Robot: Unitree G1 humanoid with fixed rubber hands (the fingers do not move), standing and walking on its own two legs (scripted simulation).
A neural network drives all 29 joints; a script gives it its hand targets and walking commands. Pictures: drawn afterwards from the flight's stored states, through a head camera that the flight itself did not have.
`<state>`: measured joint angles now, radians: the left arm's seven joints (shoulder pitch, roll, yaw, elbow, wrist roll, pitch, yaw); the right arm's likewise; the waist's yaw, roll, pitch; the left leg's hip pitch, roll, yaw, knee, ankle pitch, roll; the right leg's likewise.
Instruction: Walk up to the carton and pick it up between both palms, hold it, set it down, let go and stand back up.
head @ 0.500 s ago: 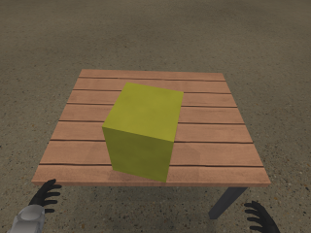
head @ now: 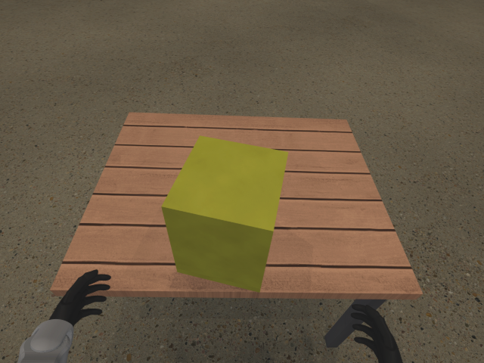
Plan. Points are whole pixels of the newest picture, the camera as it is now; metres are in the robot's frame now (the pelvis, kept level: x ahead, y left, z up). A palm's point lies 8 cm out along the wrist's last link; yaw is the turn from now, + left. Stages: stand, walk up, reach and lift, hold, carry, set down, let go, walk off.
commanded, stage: reach and lift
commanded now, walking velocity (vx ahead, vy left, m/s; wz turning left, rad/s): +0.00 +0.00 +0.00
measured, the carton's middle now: (230, 215) +0.43 +0.02 -0.06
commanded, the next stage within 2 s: none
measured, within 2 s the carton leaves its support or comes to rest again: neither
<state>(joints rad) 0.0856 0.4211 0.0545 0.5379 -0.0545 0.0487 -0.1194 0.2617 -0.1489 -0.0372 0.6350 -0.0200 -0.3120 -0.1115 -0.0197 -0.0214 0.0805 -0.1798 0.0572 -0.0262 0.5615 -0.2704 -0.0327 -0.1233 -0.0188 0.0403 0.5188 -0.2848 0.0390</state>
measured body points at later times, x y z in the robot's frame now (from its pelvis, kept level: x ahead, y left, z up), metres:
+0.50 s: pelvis +0.01 +0.00 +0.00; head +0.01 +0.02 +0.45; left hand +0.24 +0.27 -0.02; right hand +0.18 -0.19 -0.04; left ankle +0.03 +0.15 -0.73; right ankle +0.01 -0.15 -0.73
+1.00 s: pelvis +0.03 +0.00 +0.00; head +0.04 +0.01 +0.45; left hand +0.28 +0.24 -0.01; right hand +0.23 -0.19 -0.02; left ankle +0.03 +0.15 -0.73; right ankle +0.01 -0.15 -0.73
